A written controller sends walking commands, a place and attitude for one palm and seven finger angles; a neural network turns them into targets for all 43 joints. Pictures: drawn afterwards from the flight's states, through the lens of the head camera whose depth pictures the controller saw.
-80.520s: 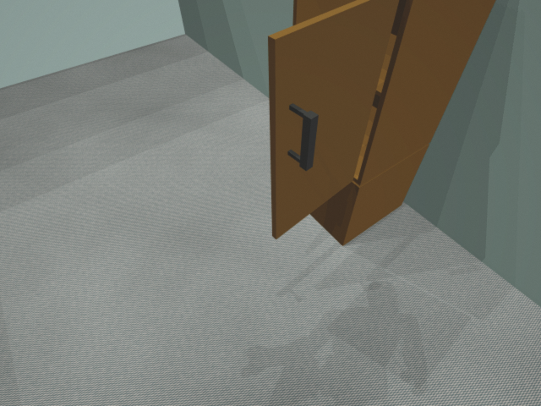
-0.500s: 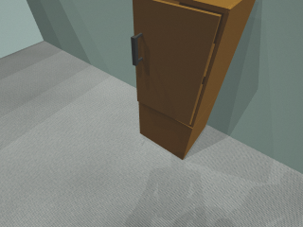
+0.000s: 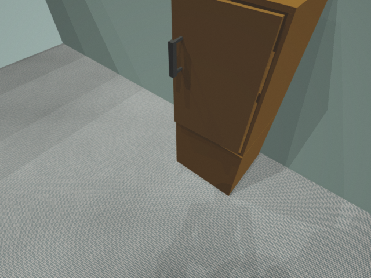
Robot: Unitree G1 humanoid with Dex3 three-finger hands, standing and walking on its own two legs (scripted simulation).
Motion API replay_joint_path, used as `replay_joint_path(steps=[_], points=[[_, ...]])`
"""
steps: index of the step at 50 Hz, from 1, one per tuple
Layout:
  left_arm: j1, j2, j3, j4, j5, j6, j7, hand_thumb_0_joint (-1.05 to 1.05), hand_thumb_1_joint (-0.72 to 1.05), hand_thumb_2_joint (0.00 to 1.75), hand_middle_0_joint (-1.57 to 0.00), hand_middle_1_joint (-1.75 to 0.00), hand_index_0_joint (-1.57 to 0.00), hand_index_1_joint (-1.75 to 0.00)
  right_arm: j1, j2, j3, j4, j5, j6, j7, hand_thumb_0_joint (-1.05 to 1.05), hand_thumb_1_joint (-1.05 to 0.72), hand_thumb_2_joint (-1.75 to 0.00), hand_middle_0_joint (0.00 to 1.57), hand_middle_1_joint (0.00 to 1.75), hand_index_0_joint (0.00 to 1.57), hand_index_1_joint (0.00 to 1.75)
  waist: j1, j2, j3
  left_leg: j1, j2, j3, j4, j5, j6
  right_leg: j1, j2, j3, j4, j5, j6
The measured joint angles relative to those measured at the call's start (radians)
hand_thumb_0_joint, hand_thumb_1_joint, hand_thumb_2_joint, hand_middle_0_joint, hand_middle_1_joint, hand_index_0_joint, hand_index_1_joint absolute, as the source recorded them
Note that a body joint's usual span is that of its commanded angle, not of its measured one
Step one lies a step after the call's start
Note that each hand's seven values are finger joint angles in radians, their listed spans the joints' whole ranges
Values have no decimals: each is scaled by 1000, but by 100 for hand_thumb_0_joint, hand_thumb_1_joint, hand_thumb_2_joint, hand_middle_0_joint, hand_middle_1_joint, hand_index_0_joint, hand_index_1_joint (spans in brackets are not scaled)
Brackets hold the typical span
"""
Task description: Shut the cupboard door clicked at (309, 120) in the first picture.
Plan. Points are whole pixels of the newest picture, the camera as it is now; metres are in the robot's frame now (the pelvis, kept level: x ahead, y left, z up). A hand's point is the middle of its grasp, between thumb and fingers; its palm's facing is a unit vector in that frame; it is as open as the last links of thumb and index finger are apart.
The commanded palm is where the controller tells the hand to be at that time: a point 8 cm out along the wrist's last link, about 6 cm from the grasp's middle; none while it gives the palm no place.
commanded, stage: walk to a spot facing it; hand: left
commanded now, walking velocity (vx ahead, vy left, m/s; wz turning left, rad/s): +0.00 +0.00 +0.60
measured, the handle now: (176, 57) +0.83 +0.07 +0.04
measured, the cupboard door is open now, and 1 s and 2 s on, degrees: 3 3 3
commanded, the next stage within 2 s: none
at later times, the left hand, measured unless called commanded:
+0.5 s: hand out of the picture +0.05 +0.23 -0.15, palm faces +0.27 -0.92 -0.29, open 7.4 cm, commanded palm none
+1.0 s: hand out of the picture -0.12 +0.15 -0.18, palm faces +0.62 -0.73 -0.28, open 7.4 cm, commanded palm none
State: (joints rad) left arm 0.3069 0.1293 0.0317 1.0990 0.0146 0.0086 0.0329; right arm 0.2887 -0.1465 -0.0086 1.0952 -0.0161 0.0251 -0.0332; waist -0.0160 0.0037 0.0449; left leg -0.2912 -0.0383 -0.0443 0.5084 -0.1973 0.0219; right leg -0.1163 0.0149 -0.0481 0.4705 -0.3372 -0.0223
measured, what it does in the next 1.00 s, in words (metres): steps on the spot, turning left: right foot, then left foot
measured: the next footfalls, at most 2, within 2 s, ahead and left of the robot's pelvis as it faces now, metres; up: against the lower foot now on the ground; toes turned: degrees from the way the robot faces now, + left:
right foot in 0.56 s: +0.05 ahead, -0.15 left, +0.00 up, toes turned +22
left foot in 0.90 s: -0.06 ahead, +0.10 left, +0.00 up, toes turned +38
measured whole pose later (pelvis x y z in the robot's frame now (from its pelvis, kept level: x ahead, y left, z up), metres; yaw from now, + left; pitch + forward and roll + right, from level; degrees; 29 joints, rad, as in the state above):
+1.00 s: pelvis -0.01 -0.04 -0.02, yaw +38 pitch +1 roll +2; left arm 0.25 0.24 0.08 0.91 0.03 0.07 0.02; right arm 0.12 -0.22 -0.05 0.87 -0.03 0.03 0.01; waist 0.01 -0.05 0.13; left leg -0.33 -0.01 0.01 0.64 -0.33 -0.01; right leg -0.42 -0.12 -0.07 1.05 -0.54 0.06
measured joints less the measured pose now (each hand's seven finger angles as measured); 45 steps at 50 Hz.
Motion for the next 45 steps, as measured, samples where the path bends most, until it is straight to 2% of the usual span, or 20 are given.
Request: replay_joint_path(steps=[3,6,7,8,9,11,13,15,19,23,27,28,29,31,33,35,38,42,44,45], points=[[-11,10,15,-29,4,6,0,0,91,90,-20,-30,-20,-29,1,-9,-12,-18,-2,14,7,0,-91,-90,20,30,20,30,0,6,12,-43,-6,-16,77,-27,-1,-18,-4,-31,49,-31,-1],[-24,28,28,-55,11,13,2,0,91,90,-20,-30,-20,-29,3,-19,-27,-40,-5,28,15,0,-91,-90,20,30,20,30,-13,5,30,-78,18,35,187,-98,-14,-19,-16,-78,109,-76,4],[-30,37,32,-64,12,16,2,0,91,90,-20,-30,-20,-29,5,-22,-31,-48,-6,28,18,0,-91,-90,20,30,20,30,-17,-3,35,-74,23,52,186,-96,-11,-23,-27,-93,139,-97,9],[-39,47,36,-71,12,19,1,0,91,90,-20,-30,-20,-29,3,-23,-33,-56,-8,27,21,0,-91,-90,20,30,20,30,-15,-20,40,-76,7,59,192,-102,7,-37,-48,-99,180,-118,14],[-49,54,40,-80,8,24,0,0,91,90,-20,-30,-20,-29,-2,-27,-33,-66,-13,24,21,0,-91,-90,20,30,20,30,-10,-30,43,-84,-6,63,198,-104,26,-67,-62,-94,243,-129,19],[-76,67,42,-97,7,37,1,1,91,90,-20,-30,-20,-29,-18,-36,-31,-86,-18,15,18,0,-91,-90,20,30,20,30,-7,-31,51,-92,-20,60,181,-88,52,-154,-53,-43,421,-198,25],[-102,80,46,-114,9,42,-1,1,91,90,-20,-30,-20,-29,-33,-44,-30,-104,-21,11,15,0,-91,-90,20,30,20,30,-10,-28,53,-89,-29,47,128,-50,53,-234,-41,2,554,-174,32],[-126,91,50,-135,12,38,-7,1,91,90,-20,-30,-20,-29,-44,-51,-30,-117,-21,8,13,0,-91,-90,20,30,20,30,-13,-21,49,-83,-35,26,67,-7,49,-286,-39,27,599,-122,43],[-163,106,50,-183,14,29,-15,1,91,90,-19,-30,-20,-29,-58,-71,-37,-138,-21,10,16,0,-91,-90,20,30,20,30,-18,8,36,-81,-36,-34,-23,62,39,-317,-37,55,530,-88,61],[-186,114,47,-220,15,30,-16,1,91,90,-19,-30,-20,-29,-68,-89,-50,-157,-24,22,23,0,-91,-90,20,30,20,30,-27,31,25,-95,-38,-101,-53,96,18,-290,-25,68,403,-102,67],[-178,119,40,-247,12,24,-18,0,91,90,-19,-30,-20,-29,-70,-105,-67,-174,-22,39,28,0,-90,-90,20,30,20,30,-28,42,14,-122,-57,-164,-40,106,-14,-193,-2,62,169,-67,55],[-161,128,39,-259,15,18,-18,0,91,90,-20,-30,-20,-29,-67,-103,-72,-180,-17,45,29,0,-90,-90,20,30,20,30,-22,23,3,-150,-78,-161,4,52,-24,-156,-15,74,68,-69,34],[-154,126,39,-259,20,15,-15,0,91,90,-20,-30,-20,-29,-74,-107,-80,-181,-14,50,30,0,-91,-90,20,30,20,30,-13,20,6,-193,-87,-147,110,-52,-40,-158,-21,72,50,-2,24],[-143,108,33,-242,20,25,-6,0,91,90,-20,-30,-20,-29,-83,-124,-95,-186,-17,56,34,0,-91,-90,20,30,20,30,-14,40,26,-268,-82,-100,378,-186,-52,-149,-28,43,69,28,18],[-123,96,32,-226,20,26,-3,0,91,90,-20,-30,-20,-29,-87,-131,-98,-193,-16,55,43,0,-91,-90,20,30,20,30,-18,37,43,-298,-52,-38,553,-209,-61,-123,-46,22,62,24,18],[-106,91,29,-214,20,21,-3,1,91,90,-20,-30,-20,-29,-89,-127,-94,-200,-11,53,50,0,-91,-90,20,30,20,30,-24,20,57,-285,-18,9,602,-214,-71,-102,-72,-1,56,16,20],[-86,85,27,-209,20,12,-7,1,91,90,-20,-30,-20,-29,-96,-115,-83,-202,-6,55,56,0,-91,-90,20,30,20,30,-22,-8,76,-218,24,55,510,-234,-76,-82,-111,-44,65,-2,23],[-61,82,28,-212,23,5,-13,1,91,90,-20,-30,-20,-30,-126,-101,-67,-195,-2,56,60,0,-91,-90,20,30,20,30,1,-30,91,-110,48,89,311,-243,-64,-84,-150,-105,114,-42,35],[-43,86,32,-210,20,6,-15,1,90,90,-20,-30,-20,-30,-141,-96,-58,-201,-2,46,61,0,-91,-90,20,30,20,30,11,-41,89,-41,45,104,166,-165,-52,-101,-171,-130,168,-76,47],[-27,85,33,-212,16,9,-17,1,90,90,-20,-30,-20,-30,-142,-104,-54,-212,-5,36,64,0,-91,-90,20,30,20,30,15,-26,76,-7,57,94,91,-75,-32,-130,-169,-143,225,-95,54]])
